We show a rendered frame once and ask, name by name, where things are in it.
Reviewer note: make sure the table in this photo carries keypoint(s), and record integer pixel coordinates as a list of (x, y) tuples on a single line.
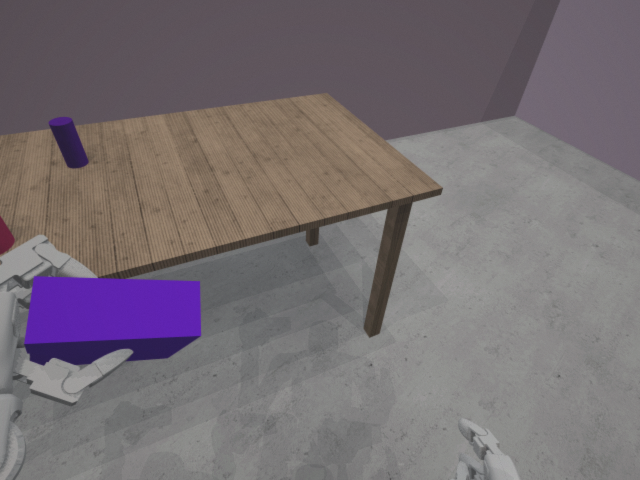
[(164, 190)]

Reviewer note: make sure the robot left hand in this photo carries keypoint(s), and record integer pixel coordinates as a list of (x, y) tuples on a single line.
[(57, 380)]

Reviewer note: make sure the robot left forearm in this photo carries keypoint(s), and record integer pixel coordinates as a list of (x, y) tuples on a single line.
[(12, 442)]

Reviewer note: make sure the robot right hand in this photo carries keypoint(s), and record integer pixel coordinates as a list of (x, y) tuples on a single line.
[(496, 465)]

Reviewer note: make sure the sponge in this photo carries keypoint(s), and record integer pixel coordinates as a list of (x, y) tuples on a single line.
[(79, 320)]

